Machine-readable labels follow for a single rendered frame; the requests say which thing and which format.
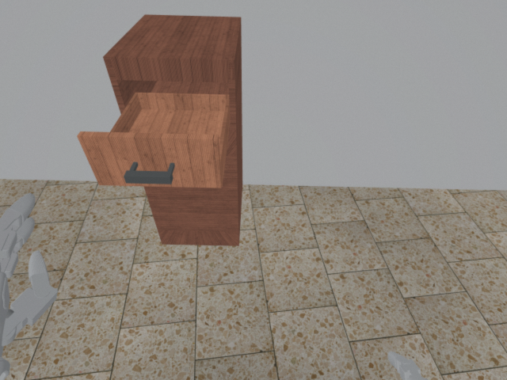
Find robot right hand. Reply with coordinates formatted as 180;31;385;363
388;351;428;380

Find robot left hand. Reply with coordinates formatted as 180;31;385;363
0;193;58;357

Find drawer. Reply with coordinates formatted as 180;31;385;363
77;93;230;188

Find handle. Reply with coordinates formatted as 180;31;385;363
124;162;175;184

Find cabinet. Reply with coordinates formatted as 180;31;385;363
103;14;242;246

